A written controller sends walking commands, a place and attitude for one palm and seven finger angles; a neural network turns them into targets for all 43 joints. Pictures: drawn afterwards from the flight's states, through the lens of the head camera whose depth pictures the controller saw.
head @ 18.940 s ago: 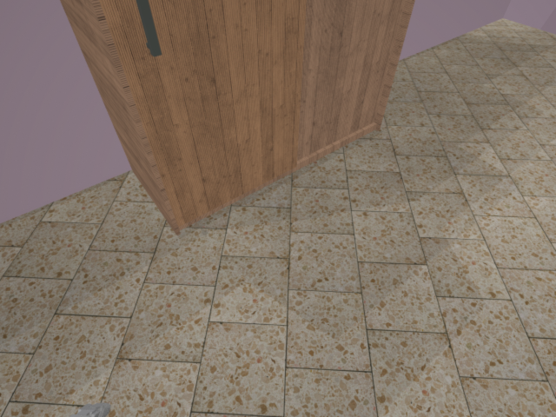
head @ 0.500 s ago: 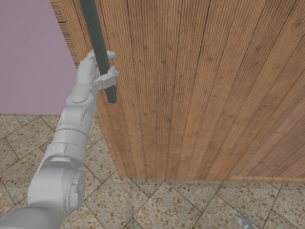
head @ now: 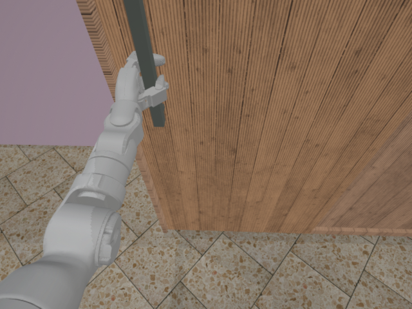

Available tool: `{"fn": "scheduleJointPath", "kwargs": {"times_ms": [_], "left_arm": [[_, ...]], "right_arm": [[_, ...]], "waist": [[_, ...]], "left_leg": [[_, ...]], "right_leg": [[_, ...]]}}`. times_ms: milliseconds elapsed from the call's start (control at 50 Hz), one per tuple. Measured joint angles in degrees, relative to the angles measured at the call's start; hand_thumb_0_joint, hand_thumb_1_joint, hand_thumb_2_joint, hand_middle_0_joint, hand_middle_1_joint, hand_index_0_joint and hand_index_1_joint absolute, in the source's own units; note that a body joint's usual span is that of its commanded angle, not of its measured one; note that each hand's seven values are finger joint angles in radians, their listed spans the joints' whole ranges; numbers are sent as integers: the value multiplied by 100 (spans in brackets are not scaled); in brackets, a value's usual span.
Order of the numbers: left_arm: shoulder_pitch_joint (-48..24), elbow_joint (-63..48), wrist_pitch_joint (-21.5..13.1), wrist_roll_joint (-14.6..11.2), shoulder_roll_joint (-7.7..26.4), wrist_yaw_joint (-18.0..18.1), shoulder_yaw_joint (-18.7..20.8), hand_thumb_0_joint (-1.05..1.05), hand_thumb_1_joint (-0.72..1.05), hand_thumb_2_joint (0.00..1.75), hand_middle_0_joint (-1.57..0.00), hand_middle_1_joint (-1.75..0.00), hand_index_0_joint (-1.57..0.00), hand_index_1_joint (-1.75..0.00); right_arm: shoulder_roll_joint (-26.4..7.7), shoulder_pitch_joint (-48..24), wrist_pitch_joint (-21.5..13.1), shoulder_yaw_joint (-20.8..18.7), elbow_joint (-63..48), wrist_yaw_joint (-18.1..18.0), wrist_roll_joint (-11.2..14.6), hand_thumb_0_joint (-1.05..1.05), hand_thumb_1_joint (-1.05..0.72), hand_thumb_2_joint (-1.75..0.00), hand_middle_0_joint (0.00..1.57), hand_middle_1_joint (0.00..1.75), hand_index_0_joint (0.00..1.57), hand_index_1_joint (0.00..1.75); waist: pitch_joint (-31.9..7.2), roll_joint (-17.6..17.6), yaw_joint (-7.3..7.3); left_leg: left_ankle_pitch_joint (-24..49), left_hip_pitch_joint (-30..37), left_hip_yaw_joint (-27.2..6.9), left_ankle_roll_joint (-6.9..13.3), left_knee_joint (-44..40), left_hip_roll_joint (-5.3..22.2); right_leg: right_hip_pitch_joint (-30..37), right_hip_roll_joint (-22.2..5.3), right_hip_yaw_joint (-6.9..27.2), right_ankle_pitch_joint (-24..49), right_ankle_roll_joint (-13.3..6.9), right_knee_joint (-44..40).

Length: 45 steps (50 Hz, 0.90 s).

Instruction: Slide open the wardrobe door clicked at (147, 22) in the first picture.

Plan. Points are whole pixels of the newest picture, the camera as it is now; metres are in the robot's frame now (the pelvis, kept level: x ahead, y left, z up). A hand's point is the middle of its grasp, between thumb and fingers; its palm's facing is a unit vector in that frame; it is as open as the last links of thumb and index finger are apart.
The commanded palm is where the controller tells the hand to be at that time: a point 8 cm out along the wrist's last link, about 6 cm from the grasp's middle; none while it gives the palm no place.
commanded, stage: tug the door sideways, standing still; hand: left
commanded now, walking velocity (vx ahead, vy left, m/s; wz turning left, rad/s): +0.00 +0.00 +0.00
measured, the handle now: (148, 55) +0.53 +0.13 +0.22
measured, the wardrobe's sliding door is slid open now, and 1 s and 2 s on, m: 0.01 0.04 0.39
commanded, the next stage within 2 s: step sideways, sliding the door along in 0.06 s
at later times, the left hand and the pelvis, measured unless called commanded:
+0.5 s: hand (167, 92) +0.48 +0.09 +0.17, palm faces +0.13 -0.98 -0.14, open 6.2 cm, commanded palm +0.46 +0.11 +0.18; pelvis -0.01 -0.04 -0.01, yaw -2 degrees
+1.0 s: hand (183, 91) +0.49 +0.06 +0.17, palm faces +0.32 -0.94 -0.08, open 6.4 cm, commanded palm +0.45 +0.04 +0.18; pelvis +0.07 -0.17 -0.02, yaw +5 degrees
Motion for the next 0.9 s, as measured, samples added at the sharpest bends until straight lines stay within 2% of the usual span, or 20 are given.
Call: {"fn": "scheduleJointPath", "kwargs": {"times_ms": [180, 200, 260, 360, 420, 460, 500, 520, 560, 600, 640, 680, 700, 740, 780, 820, 900], "left_arm": [[-174, 189, -84, 12, -106, 121, -111, -1, 75, 81, -33, -140, -26, -140], [-161, 188, -114, 117, -87, 29, 11, -1, 74, 81, -33, -140, -26, -140], [-49, 166, -295, 268, 139, -117, 108, -2, 71, 81, -36, -140, -28, -140], [47, 76, -361, 177, 505, -187, 172, -4, 70, 82, -41, -140, -27, -140], [48, 22, -305, 137, 639, -159, 236, -4, 70, 83, -43, -140, -26, -140], [23, -13, -258, 112, 682, -104, 261, -4, 71, 84, -43, -139, -24, -140], [41, -66, -213, 136, 623, -29, 291, -4, 72, 84, -43, -139, -21, -140], [35, -83, -199, 170, 563, -25, 296, -4, 72, 85, -43, -139, -21, -140], [11, -178, -208, 218, 424, 7, 223, -4, 73, 85, -43, -139, -20, -140], [50, -437, -222, 250, 297, 63, 95, -4, 73, 85, -42, -139, -19, -140], [156, -795, -291, 249, 192, 93, 0, -4, 73, 85, -42, -139, -18, -140], [304, -1213, -382, 197, 132, 147, -76, -4, 73, 86, -42, -139, -18, -140], [355, -1420, -422, 131, 139, 175, -110, -4, 74, 86, -42, -139, -18, -140], [381, -1744, -480, 91, 176, 176, -119, -4, 74, 85, -41, -139, -17, -140], [424, -2050, -445, 108, 190, 167, -104, -3, 75, 85, -40, -139, -17, -140], [443, -2290, -378, 123, 176, 134, -105, -3, 75, 85, -40, -139, -17, -140], [545, -2607, -293, 139, 193, 35, -98, -3, 75, 86, -40, -140, -18, -140]], "right_arm": [[30, -103, -193, 13, -19, 49, -27, 1, -91, -90, 20, 30, 20, 30], [21, -161, -163, 46, -28, 17, -24, 1, -91, -90, 20, 30, 20, 30], [17, -367, 15, 78, -133, -137, 5, 1, -91, -90, 20, 30, 20, 30], [75, -561, 190, 77, -365, -332, 23, 1, -90, -90, 20, 30, 20, 30], [117, -589, 312, 123, -410, -377, 28, 1, -90, -90, 20, 30, 20, 30], [119, -562, 381, 160, -408, -383, 65, 1, -90, -90, 20, 30, 20, 30], [76, -527, 443, 168, -312, -399, 114, 1, -90, -90, 20, 30, 20, 30], [73, -509, 475, 164, -226, -413, 131, 1, -90, -90, 20, 30, 20, 30], [65, -495, 482, 138, -71, -440, 133, 1, -90, -90, 20, 30, 20, 30], [33, -485, 426, 101, -34, -452, 105, 1, -91, -90, 20, 30, 20, 30], [-23, -507, 369, 68, -96, -466, 50, 1, -91, -90, 20, 30, 20, 30], [-137, -584, 325, 17, -230, -467, 31, 1, -91, -90, 20, 30, 20, 30], [-168, -688, 311, -54, -285, -431, 44, 1, -91, -90, 20, 30, 20, 30], [-124, -999, 293, -179, -320, -260, 69, 1, -91, -90, 20, 30, 20, 30], [-65, -1261, 260, -224, -375, -132, 73, 1, -91, -90, 20, 30, 20, 30], [6, -1428, 221, -227, -468, -59, 100, 1, -91, -90, 20, 30, 20, 30], [200, -1541, 136, -158, -725, 5, 139, 1, -91, -90, 20, 30, 20, 30]], "waist": [[-17, -27, 2], [22, -27, -3], [209, -4, -49], [517, -13, -60], [684, 37, -47], [801, 96, -13], [897, 253, -74], [913, 234, -73], [996, 93, 48], [1132, -57, 182], [1238, -166, 273], [1289, -116, 374], [1344, -80, 412], [1598, -129, 479], [1794, -94, 521], [1928, -27, 635], [2059, 58, 884]], "left_leg": [[-1, -97, 12, 18, 67, -12], [-5, -66, 37, 25, 70, -1], [-25, 107, 166, 41, 53, 62], [-151, 300, 351, 6, 210, 151], [-231, 357, 295, -77, 344, 245], [-322, 376, 201, -167, 507, 324], [-406, 322, 53, -82, 831, 426], [-622, 225, 40, -27, 1226, 390], [-1037, 50, 107, 15, 2085, 235], [-1113, 57, 322, 24, 2171, 131], [-612, 253, 633, 10, 1366, 124], [525, 647, 837, 120, 177, 268], [399, 721, 836, 87, 44, 333], [-84, 792, 807, -57, 142, 396], [-222, 840, 680, -191, 175, 531], [-211, 906, 549, -327, 137, 721], [-238, 1127, 319, -624, 35, 1108]], "right_leg": [[-101, -15, 14, 0, 20, 72], [-85, -8, 41, 2, 28, 77], [17, 37, 176, 25, 49, 84], [-95, 117, 373, -238, 32, 744], [-114, 249, 375, -625, -47, 989], [68, 311, 286, -200, -143, 639], [269, 422, 53, -112, -320, 537], [352, 413, -31, -177, -387, 495], [517, 333, -95, -248, -467, 373], [669, 217, -132, -227, -494, 217], [722, 119, -188, -224, -485, 153], [446, 148, -233, -237, -349, 659], [123, 206, -123, -317, -166, 1354], [-433, 279, 273, -719, -106, 2712], [-815, 229, 440, -867, -66, 3256], [-1050, 66, 505, -731, -14, 3119], [-1079, -270, 460, -195, 102, 2168]]}}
